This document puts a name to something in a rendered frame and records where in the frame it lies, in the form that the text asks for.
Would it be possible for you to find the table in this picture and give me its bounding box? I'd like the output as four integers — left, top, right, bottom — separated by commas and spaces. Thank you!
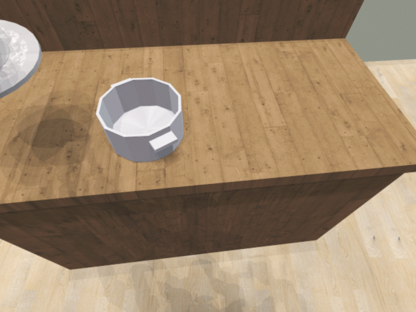
0, 0, 416, 270

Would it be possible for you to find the pot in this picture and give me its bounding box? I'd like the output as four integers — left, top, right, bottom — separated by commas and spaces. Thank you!
96, 77, 183, 162

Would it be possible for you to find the lid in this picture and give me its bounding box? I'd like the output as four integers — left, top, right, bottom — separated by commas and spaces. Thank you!
0, 20, 42, 98

